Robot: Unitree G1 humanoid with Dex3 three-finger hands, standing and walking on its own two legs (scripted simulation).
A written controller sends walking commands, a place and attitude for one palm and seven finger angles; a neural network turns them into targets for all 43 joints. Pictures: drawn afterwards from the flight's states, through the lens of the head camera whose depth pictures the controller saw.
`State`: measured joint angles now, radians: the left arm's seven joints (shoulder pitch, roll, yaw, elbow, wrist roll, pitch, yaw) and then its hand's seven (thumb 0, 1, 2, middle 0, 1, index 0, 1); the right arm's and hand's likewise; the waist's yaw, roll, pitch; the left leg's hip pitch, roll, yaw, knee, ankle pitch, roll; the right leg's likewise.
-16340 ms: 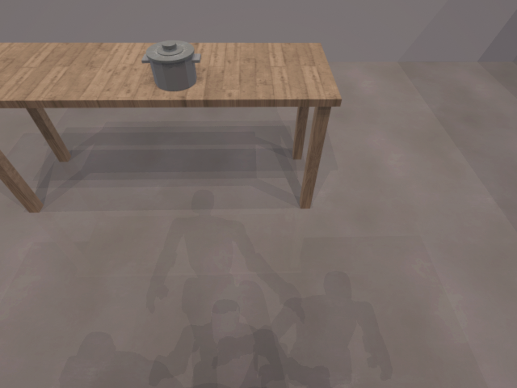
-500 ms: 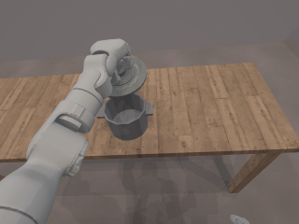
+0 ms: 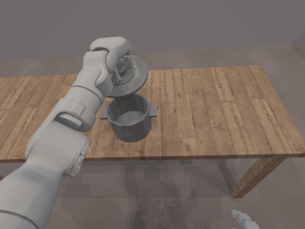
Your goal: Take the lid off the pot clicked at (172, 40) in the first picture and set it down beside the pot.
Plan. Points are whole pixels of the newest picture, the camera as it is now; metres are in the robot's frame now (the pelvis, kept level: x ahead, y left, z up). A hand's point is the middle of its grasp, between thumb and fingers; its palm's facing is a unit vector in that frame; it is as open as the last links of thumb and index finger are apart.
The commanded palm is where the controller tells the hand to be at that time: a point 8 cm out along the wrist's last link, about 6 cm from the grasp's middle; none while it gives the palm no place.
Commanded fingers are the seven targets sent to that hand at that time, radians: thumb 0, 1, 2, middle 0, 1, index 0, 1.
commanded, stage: move the lid sideways beside the pot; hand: left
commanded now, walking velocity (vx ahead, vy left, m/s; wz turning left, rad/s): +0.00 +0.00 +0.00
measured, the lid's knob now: (117, 68) +0.51 +0.09 +0.15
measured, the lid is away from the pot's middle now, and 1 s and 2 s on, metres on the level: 0.01 0.14 0.24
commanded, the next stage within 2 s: lower the lid onto the table in 1.92 s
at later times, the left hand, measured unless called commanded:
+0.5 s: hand (88, 71) +0.48 +0.16 +0.17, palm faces -0.26 -0.02 -0.97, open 7.7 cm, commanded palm +0.47 +0.17 +0.23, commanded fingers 0.00 0.60 1.02 -0.83 -1.04 -0.86 -1.04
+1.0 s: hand (64, 73) +0.49 +0.23 +0.17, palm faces -0.30 -0.02 -0.95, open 7.7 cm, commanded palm +0.48 +0.23 +0.23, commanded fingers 0.00 0.60 1.02 -0.83 -1.04 -0.86 -1.04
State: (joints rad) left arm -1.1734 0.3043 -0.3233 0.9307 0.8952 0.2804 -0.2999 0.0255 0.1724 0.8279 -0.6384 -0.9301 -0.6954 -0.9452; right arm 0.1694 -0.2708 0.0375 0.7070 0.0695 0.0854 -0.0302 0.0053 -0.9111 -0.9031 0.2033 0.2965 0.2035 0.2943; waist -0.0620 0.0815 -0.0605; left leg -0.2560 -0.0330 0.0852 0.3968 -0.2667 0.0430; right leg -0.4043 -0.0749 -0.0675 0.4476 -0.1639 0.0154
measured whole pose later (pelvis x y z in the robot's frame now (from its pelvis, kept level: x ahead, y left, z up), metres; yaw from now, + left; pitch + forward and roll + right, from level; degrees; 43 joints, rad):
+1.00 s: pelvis +0.01 +0.02 +0.00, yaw +1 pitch +8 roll -1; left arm -1.07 0.58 -0.20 0.86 0.92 0.08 -0.42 0.03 0.18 0.83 -0.63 -0.93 -0.69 -0.95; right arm 0.25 -0.29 0.02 0.69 0.07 0.13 -0.03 0.00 -0.91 -0.90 0.20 0.30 0.20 0.29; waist -0.07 0.07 -0.04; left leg -0.27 -0.04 0.07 0.41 -0.29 0.07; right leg -0.37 -0.08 -0.08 0.39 -0.15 0.04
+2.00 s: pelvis +0.02 +0.03 +0.00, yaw +2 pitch +11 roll -2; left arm -1.08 0.78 -0.09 0.92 0.92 -0.09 -0.48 0.02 0.18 0.83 -0.63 -0.93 -0.69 -0.95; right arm 0.25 -0.30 0.01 0.70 0.08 0.19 -0.03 0.00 -0.91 -0.90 0.21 0.30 0.21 0.29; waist -0.07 0.06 -0.03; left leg -0.32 -0.03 0.04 0.44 -0.31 0.07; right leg -0.39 -0.07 -0.11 0.36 -0.15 0.04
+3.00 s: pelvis +0.03 +0.03 +0.00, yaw +1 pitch +13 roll -2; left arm -0.98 0.76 -0.04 0.99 0.94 -0.18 -0.39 0.02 0.18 0.83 -0.63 -0.93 -0.69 -0.95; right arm 0.27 -0.30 0.00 0.70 0.07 0.20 -0.05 0.00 -0.91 -0.90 0.21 0.30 0.21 0.29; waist -0.08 0.05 -0.04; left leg -0.38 -0.02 0.05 0.49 -0.34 0.07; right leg -0.44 -0.06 -0.09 0.39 -0.16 0.03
